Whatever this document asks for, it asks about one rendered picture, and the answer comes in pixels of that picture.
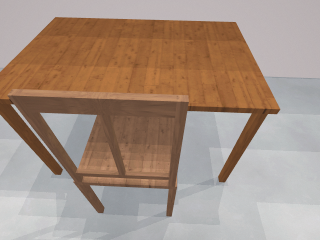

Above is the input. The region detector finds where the table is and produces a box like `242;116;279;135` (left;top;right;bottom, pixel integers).
0;17;280;183

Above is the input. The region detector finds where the chair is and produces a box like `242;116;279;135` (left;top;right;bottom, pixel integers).
7;89;189;217

